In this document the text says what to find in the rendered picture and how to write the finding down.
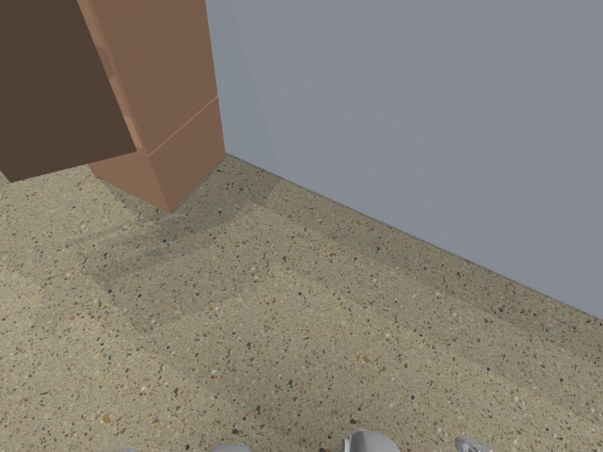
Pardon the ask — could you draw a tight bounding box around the cupboard door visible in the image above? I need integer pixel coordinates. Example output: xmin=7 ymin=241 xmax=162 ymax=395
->
xmin=0 ymin=0 xmax=137 ymax=183

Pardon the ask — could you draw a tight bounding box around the robot right thigh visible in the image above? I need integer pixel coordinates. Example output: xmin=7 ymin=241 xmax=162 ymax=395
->
xmin=341 ymin=430 xmax=400 ymax=452

